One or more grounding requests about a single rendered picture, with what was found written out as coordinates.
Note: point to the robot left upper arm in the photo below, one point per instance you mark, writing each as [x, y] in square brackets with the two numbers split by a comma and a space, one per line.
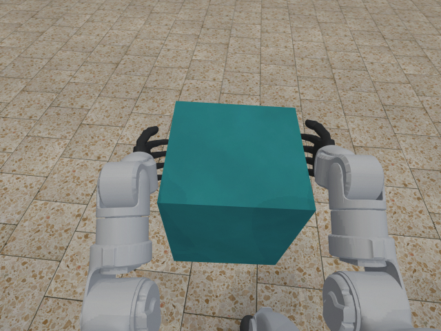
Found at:
[122, 304]

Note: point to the right robot forearm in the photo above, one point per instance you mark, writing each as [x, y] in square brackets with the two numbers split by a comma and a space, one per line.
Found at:
[359, 232]

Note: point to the left robot hand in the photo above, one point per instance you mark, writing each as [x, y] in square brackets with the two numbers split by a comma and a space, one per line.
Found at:
[143, 146]

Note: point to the left robot forearm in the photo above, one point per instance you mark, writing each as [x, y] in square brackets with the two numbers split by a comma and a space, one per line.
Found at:
[122, 238]

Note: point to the robot right thigh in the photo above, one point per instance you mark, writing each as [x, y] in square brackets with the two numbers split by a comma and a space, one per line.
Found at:
[271, 321]

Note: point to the robot right shin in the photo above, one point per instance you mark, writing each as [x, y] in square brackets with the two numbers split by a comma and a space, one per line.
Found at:
[263, 309]

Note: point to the carton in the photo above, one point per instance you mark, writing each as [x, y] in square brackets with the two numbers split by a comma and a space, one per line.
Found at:
[235, 186]

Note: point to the robot right upper arm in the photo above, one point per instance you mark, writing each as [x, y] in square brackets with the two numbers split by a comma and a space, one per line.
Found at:
[365, 301]

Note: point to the right robot hand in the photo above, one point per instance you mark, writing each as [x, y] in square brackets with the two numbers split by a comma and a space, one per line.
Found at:
[324, 139]

